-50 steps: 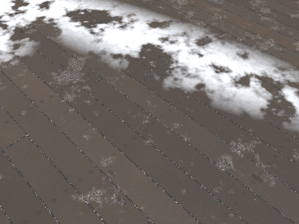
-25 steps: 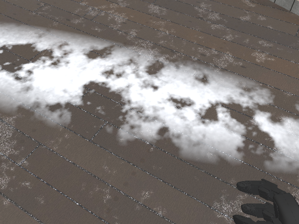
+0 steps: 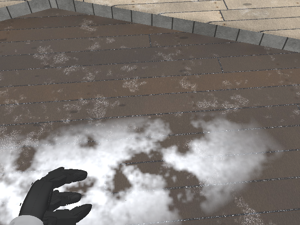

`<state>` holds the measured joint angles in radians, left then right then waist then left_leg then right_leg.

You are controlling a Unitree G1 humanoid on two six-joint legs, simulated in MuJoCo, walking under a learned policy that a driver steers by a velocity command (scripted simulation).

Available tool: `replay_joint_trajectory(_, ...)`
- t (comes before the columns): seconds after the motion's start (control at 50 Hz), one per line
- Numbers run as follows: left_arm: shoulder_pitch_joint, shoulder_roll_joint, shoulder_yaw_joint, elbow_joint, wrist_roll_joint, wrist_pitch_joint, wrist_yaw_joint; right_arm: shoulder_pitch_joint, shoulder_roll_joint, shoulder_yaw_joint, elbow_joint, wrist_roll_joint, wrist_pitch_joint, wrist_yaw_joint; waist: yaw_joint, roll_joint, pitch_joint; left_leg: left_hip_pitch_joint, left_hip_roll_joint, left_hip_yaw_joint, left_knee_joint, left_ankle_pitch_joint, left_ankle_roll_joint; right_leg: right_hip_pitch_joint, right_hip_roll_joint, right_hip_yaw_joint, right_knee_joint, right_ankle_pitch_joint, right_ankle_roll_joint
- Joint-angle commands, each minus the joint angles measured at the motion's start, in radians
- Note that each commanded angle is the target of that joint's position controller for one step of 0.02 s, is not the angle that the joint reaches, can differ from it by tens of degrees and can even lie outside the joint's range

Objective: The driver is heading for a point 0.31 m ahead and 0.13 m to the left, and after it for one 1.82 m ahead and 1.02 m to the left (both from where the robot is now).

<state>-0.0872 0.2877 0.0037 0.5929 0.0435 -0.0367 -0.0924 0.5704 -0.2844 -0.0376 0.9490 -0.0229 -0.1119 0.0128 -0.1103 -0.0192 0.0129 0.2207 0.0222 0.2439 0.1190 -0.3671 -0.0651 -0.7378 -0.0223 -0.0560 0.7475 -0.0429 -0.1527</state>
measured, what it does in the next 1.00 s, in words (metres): walks ahead, turning left: right foot, then left foot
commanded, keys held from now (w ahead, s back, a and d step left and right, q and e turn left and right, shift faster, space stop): w+q+shift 0.12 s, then q+shift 0.88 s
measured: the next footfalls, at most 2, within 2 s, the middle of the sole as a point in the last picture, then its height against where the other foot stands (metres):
right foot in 0.06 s outside the picture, level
left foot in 0.46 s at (118, 204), level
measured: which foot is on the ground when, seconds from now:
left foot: down 0.00-0.04, up 0.06-0.44, down 0.46-0.96, up 0.98-1.00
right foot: up 0.00-0.04, down 0.06-0.46, up 0.48-0.94, down 0.96-1.00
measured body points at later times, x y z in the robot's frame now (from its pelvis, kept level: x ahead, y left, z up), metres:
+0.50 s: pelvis +0.40 +0.03 -0.02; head +0.43 +0.04 +0.43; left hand +0.45 +0.33 -0.13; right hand +0.60 -0.21 -0.12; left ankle +0.53 +0.10 -0.72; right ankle +0.24 -0.10 -0.65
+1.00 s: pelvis +0.55 +0.01 +0.01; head +0.58 +0.03 +0.46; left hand +0.48 +0.34 -0.07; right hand +0.90 -0.07 -0.05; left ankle +0.52 +0.10 -0.71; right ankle +0.70 -0.04 -0.72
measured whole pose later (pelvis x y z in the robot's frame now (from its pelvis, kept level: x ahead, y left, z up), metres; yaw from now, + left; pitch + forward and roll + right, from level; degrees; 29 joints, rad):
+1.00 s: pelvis +0.55 +0.01 +0.01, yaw +46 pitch +1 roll -2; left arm 0.10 0.31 0.08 0.71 0.01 -0.04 0.01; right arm 0.15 -0.35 -0.10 0.52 0.03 0.06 -0.03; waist -0.02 0.04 0.04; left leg -0.40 -0.25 -0.36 0.74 -0.40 0.04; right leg -0.35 0.08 0.14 0.47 -0.14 0.02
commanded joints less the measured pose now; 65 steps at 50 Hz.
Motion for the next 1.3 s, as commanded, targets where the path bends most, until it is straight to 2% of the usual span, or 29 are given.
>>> replay_joint_trajectory(0.02, 0.118, 0.078, 0.019, -0.006, 0.018, -0.019, 0.02, -0.066, -0.231, -0.028, -0.046, 0.006, 0.002, -0.018, 0.199, 0.141, 0.018, -0.184, 0.242, -0.07, 0.184, 1.347, 0.172, 0.398, 0.108, -0.076, -0.091, -0.11, -0.04)
replay_joint_trajectory(0.06, 0.498, 0.167, 0.062, 0.115, 0.029, -0.027, 0.057, -0.119, -0.242, -0.028, -0.061, 0.016, 0.02, -0.026, 0.391, 0.147, -0.174, -0.38, 0.202, -0.095, 0.703, 1.169, 0.17, 0.873, 0.051, 0.037, -0.198, -0.132, -0.061)
replay_joint_trajectory(0.08, 0.551, 0.264, 0.082, 0.142, 0.04, -0.031, 0.08, -0.068, -0.091, -0.001, -0.101, -0.002, 0.021, -0.008, 0.296, -0.08, -0.302, -0.636, 0.081, -0.14, 1.072, 0.111, 0.176, 1.116, -0.241, 0.342, -0.171, -0.319, -0.028)
replay_joint_trajectory(0.1, 0.533, 0.3, 0.096, 0.108, 0.039, -0.032, 0.087, 0.025, -0.053, 0.005, -0.142, 0.059, 0.019, -0.006, 0.228, -0.185, -0.482, -0.893, -0.018, -0.296, 1.368, -0.126, 0.174, 1.266, -0.455, 0.816, -0.339, -0.43, -0.091)
replay_joint_trajectory(0.12, 0.503, 0.224, 0.092, 0.128, 0.016, -0.034, 0.087, -0.142, -0.14, -0.018, -0.158, 0.047, 0.022, -0.015, 0.257, -0.007, -0.318, -0.968, 0.038, -0.327, 1.354, 0.028, 0.184, 1.102, -0.374, 0.676, -0.406, -0.399, -0.052)
replay_joint_trajectory(0.16, 0.4, 0.115, 0.063, 0.161, 0.012, -0.063, 0.08, -0.154, -0.067, -0.006, -0.132, 0.039, 0.029, -0.008, 0.149, 0.032, -0.038, -0.905, 0.086, -0.306, 1.221, 0.097, 0.15, 0.775, -0.303, 0.375, -0.441, 0.142, -0.03)
replay_joint_trajectory(0.24, 0.346, 0.04, 0.041, 0.178, -0.034, -0.093, 0.084, -0.114, -0.014, -0.021, -0.107, 0.005, 0.1, 0.006, 0.046, -0.04, 0.011, -0.8, 0.081, -0.259, 1.105, 0.088, 0.105, 0.6, -0.241, 0.051, -0.468, 0.615, 0.017)
replay_joint_trajectory(0.26, 0.22, 0.018, 0.048, 0.141, -0.05, -0.096, 0.091, -0.173, -0.016, -0.035, -0.143, 0.1, 0.087, -0.01, 0.04, -0.108, -0.007, -0.847, 0.11, -0.31, 1.093, 0.141, 0.094, 0.618, -0.216, 0.014, -0.491, 0.533, 0.033)
replay_joint_trajectory(0.28, 0.171, 0.032, 0.049, 0.125, -0.054, -0.095, 0.103, -0.221, -0.021, -0.03, -0.171, 0.102, 0.077, -0.011, 0.033, -0.119, 0.013, -0.856, 0.106, -0.28, 1.017, 0.2, 0.086, 0.582, -0.193, -0.036, -0.519, 0.509, 0.034)
replay_joint_trajectory(0.32, 0.116, 0.055, 0.051, 0.114, -0.046, -0.078, 0.131, -0.29, -0.008, -0.022, -0.204, 0.064, 0.056, -0.001, 0.032, -0.084, 0.066, -0.763, 0.066, -0.192, 0.74, 0.369, 0.071, 0.467, -0.123, -0.168, -0.522, 0.412, 0.052)
replay_joint_trajectory(0.36, 0.229, 0.11, 0.063, 0.133, -0.05, -0.069, 0.163, -0.303, 0.001, -0.024, -0.206, 0.033, 0.042, 0.028, 0.078, -0.047, 0.001, -0.643, -0.033, -0.087, 0.576, 0.549, 0.071, 0.525, -0.098, -0.203, -0.41, 0.57, 0.076)
replay_joint_trajectory(0.42, 0.197, 0.18, 0.082, 0.107, -0.08, -0.047, 0.167, -0.16, -0.091, -0.061, -0.215, 0.039, 0.067, 0.055, -0.008, -0.113, -0.116, -0.466, -0.097, -0.077, 0.551, 0.458, 0.134, 0.614, -0.164, -0.171, -0.174, 0.812, 0.1)
replay_joint_trajectory(0.44, 0.157, 0.177, 0.083, 0.092, -0.085, -0.04, 0.157, -0.038, -0.16, -0.09, -0.201, 0.039, 0.08, 0.05, -0.081, -0.099, -0.169, -0.327, -0.101, -0.11, 0.544, 0.44, 0.174, 0.581, -0.169, -0.152, 0.001, 0.765, 0.108)
replay_joint_trajectory(0.46, 0.098, 0.149, 0.076, 0.08, -0.096, -0.043, 0.138, 0.047, -0.213, -0.119, -0.19, 0.035, 0.098, 0.024, -0.168, 0.041, -0.168, -0.164, -0.1, -0.136, 0.431, 0.571, 0.232, 0.465, -0.079, -0.17, 0.347, 0.547, 0.163)
replay_joint_trajectory(0.48, 0.197, -0.017, 0.033, 0.062, -0.047, -0.054, 0.1, -0.049, -0.221, -0.096, -0.191, 0.03, 0.092, 0.011, -0.004, 0.354, -0.054, -0.145, 0.028, -0.404, 0.407, 1.075, 0.285, 0.211, 0.092, -0.114, 0.678, -0.602, 0.201)
replay_joint_trajectory(0.5, 0.44, 0.004, 0.026, 0.048, -0.053, -0.062, 0.088, -0.179, -0.275, -0.087, -0.302, -0.047, 0.055, 0.016, 0.139, 0.371, -0.333, 0.015, 0.279, -0.963, 0.358, 1.063, 0.548, 0.079, 0.183, 0.149, 0.958, -0.659, 0.232)
replay_joint_trajectory(0.52, 0.393, 0.137, 0.045, 0.043, -0.051, -0.065, 0.081, -0.274, -0.284, -0.104, -0.379, -0.026, 0.053, 0.031, 0.092, 0.177, -0.38, -0.029, 0.299, -1.046, 0.225, 0.72, 0.555, 0.064, 0.142, 0.248, 0.921, -0.577, 0.208)
replay_joint_trajectory(0.56, 0.233, 0.158, 0.06, 0.012, -0.038, -0.04, 0.103, -0.353, -0.191, -0.081, -0.401, 0.049, 0.061, 0.024, 0.123, -0.075, -0.175, -0.268, 0.204, -0.922, 0.173, 0.297, 0.439, 0.031, 0.064, 0.228, 0.719, -0.441, 0.181)
replay_joint_trajectory(0.62, 0.197, 0.129, 0.065, 0.001, -0.028, 0.0, 0.115, -0.398, -0.173, -0.08, -0.426, 0.037, 0.084, -0.005, 0.154, -0.027, -0.096, -0.498, 0.079, -0.74, 0.178, 0.459, 0.361, 0.162, 0.045, 0.221, 0.465, -0.399, 0.201)
replay_joint_trajectory(0.68, 0.159, 0.056, 0.051, 0.001, -0.03, 0.002, 0.123, -0.358, -0.197, -0.094, -0.425, 0.041, 0.113, -0.042, 0.128, 0.006, -0.166, -0.456, 0.036, -0.681, 0.248, 0.68, 0.321, 0.174, 0.082, 0.2, 0.268, -0.318, 0.241)
replay_joint_trajectory(0.74, 0.126, 0.061, 0.057, 0.008, -0.047, 0.013, 0.129, -0.38, -0.202, -0.1, -0.449, 0.052, 0.148, -0.066, 0.11, 0.071, -0.195, -0.424, 0.016, -0.711, 0.258, 0.455, 0.259, 0.165, 0.095, 0.224, 0.16, -0.21, 0.25)
replay_joint_trajectory(0.92, 0.103, 0.113, 0.097, 0.027, -0.05, -0.032, 0.104, -0.421, -0.182, -0.099, -0.494, 0.046, 0.169, -0.049, 0.08, 0.208, -0.127, -0.42, -0.022, -0.882, 0.331, 0.29, 0.213, 0.366, 0.108, 0.244, -0.253, -0.17, 0.199)
replay_joint_trajectory(0.94, 0.14, 0.122, 0.105, 0.042, -0.052, -0.034, 0.102, -0.44, -0.176, -0.095, -0.5, 0.053, 0.169, -0.046, 0.104, 0.193, -0.125, -0.452, -0.051, -0.875, 0.372, 0.236, 0.192, 0.452, 0.087, 0.228, -0.369, -0.078, 0.186)
replay_joint_trajectory(0.98, 0.133, 0.193, 0.119, 0.017, -0.032, -0.013, 0.112, -0.313, -0.085, -0.066, -0.48, 0.045, 0.169, -0.037, 0.043, -0.106, -0.192, -0.675, -0.218, -0.627, 0.732, -0.298, 0.11, 0.718, -0.25, 0.463, -0.389, 0.166, 0.035)
replay_joint_trajectory(1.0, 0.157, 0.202, 0.123, 0.022, 0.003, -0.006, 0.109, -0.33, -0.173, -0.09, -0.519, 0.051, 0.156, -0.023, 0.036, -0.29, -0.167, -0.823, -0.213, -0.514, 0.93, -0.3, 0.062, 0.659, -0.376, 0.65, -0.441, 0.164, -0.099)
replay_joint_trajectory(1.02, 0.125, 0.148, 0.116, -0.001, -0.008, -0.006, 0.115, -0.346, -0.257, -0.112, -0.49, 0.048, 0.152, -0.02, 0.056, -0.194, -0.119, -0.863, -0.128, -0.475, 1.039, -0.196, 0.022, 0.624, -0.345, 0.584, -0.449, 0.061, -0.102)
replay_joint_trajectory(1.08, 0.086, 0.103, 0.092, -0.025, -0.035, 0.02, 0.148, -0.311, -0.206, -0.097, -0.447, 0.045, 0.178, -0.021, 0.071, -0.066, -0.051, -0.892, -0.07, -0.385, 1.214, -0.031, -0.016, 0.553, -0.214, 0.336, -0.436, -0.038, -0.034)
replay_joint_trajectory(1.18, 0.203, 0.141, 0.099, 0.012, -0.017, 0.04, 0.152, -0.419, -0.128, -0.061, -0.494, 0.05, 0.165, -0.024, 0.154, -0.099, -0.074, -0.918, 0.027, -0.282, 1.051, -0.001, -0.045, 0.655, -0.218, 0.205, -0.454, 0.075, -0.079)
replay_joint_trajectory(1.3, 0.199, 0.147, 0.092, 0.05, -0.054, 0.04, 0.101, -0.363, -0.067, -0.03, -0.441, 0.022, 0.147, -0.025, 0.13, -0.149, -0.132, -0.588, -0.019, -0.24, 0.62, -0.064, 0.004, 0.574, -0.218, 0.182, -0.399, 0.153, -0.092)
Keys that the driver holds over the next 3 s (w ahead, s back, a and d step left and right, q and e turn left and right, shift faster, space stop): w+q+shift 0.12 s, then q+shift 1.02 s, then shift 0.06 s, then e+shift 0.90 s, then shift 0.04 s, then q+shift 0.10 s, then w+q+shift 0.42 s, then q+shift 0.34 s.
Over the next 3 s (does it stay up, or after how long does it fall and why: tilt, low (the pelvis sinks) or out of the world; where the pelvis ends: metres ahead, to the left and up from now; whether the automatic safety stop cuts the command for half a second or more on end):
stays up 0.82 0.23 -0.02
